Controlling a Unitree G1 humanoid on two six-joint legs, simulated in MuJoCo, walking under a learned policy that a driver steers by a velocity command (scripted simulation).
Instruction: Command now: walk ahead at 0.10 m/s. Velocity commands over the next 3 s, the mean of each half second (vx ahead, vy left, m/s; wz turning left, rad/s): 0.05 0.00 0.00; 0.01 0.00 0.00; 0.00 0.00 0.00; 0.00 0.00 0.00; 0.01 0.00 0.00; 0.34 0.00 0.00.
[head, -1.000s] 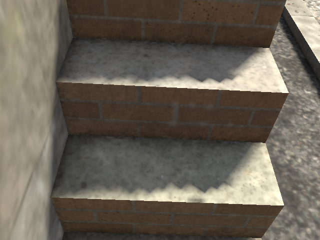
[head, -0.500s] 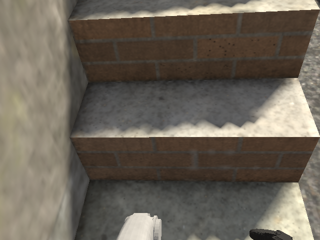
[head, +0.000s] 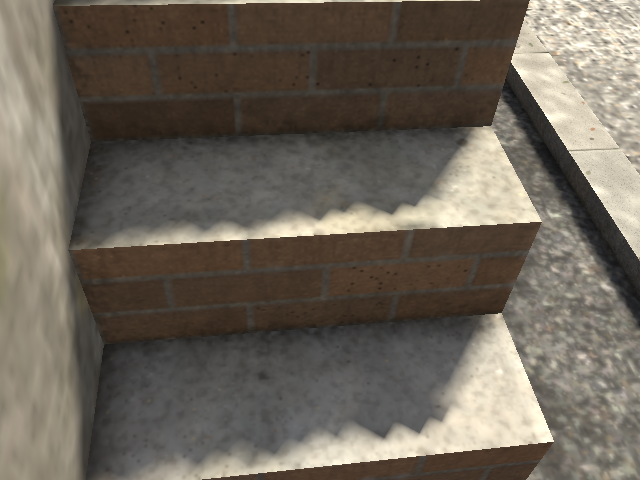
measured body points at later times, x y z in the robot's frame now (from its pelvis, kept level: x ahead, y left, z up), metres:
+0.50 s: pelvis +0.03 -0.06 +0.01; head +0.05 -0.06 +0.46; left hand +0.17 +0.17 -0.10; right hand +0.16 -0.30 -0.11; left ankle -0.01 +0.11 -0.72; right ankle +0.03 -0.20 -0.72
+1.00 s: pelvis -0.04 -0.05 +0.01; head -0.03 -0.04 +0.45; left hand +0.06 +0.19 -0.12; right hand +0.07 -0.28 -0.12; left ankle -0.01 +0.11 -0.72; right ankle +0.03 -0.20 -0.72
